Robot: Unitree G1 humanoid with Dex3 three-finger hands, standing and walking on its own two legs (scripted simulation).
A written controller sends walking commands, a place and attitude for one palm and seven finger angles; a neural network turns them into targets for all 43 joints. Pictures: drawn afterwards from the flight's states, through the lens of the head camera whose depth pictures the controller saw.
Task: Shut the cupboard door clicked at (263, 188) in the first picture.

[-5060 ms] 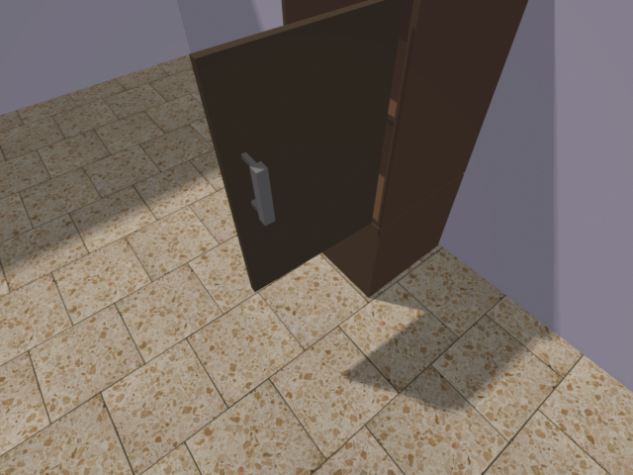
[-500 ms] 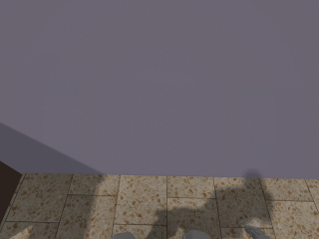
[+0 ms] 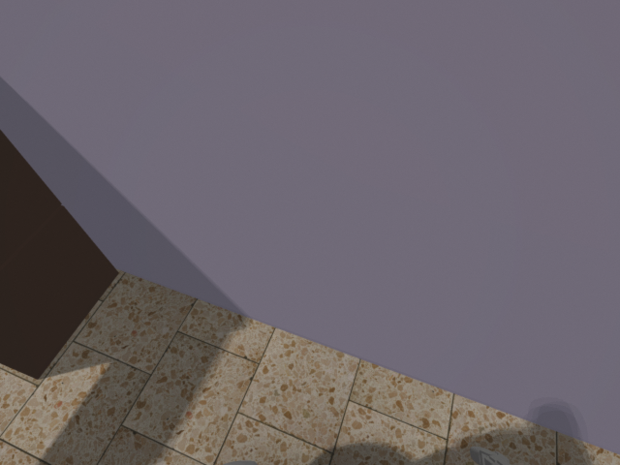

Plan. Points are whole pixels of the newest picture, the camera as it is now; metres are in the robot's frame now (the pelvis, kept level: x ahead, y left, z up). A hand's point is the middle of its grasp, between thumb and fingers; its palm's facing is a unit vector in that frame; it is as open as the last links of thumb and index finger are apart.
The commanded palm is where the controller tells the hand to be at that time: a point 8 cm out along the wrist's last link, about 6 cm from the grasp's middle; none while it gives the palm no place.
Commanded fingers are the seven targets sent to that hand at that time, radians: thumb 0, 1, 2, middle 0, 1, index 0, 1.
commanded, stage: turn to face it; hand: left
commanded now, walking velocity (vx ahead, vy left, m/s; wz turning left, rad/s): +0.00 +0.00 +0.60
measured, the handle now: out of the picture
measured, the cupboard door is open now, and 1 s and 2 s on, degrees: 88 88 88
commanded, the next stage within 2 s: take the last steps up to it in 1.84 s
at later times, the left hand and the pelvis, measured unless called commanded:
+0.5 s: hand out of the picture +0.02 +0.15 -0.14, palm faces +0.28 -0.92 -0.27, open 7.4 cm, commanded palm none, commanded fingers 0.00 0.90 0.90 -0.20 -0.30 -0.20 -0.30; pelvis +0.01 -0.06 +0.02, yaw +18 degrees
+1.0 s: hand out of the picture -0.01 +0.15 -0.14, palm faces +0.56 -0.77 -0.32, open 7.4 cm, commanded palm none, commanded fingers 0.00 0.90 0.90 -0.20 -0.30 -0.20 -0.30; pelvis +0.03 -0.09 +0.00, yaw +36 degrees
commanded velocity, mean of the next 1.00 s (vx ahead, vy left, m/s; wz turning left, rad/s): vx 0.00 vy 0.00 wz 0.60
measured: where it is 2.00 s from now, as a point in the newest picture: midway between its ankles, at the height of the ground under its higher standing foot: outside the picture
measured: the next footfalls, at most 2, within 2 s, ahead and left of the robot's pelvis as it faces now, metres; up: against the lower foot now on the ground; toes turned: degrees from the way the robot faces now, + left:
right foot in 0.26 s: +0.06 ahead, -0.15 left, +0.00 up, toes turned +5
left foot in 0.62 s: +0.01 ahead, +0.07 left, +0.00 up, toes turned +28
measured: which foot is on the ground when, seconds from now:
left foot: down 0.00-0.26, up 0.28-0.60, down 0.62-0.94, up 0.96-1.00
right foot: up 0.00-0.24, down 0.26-0.62, up 0.64-0.92, down 0.94-1.00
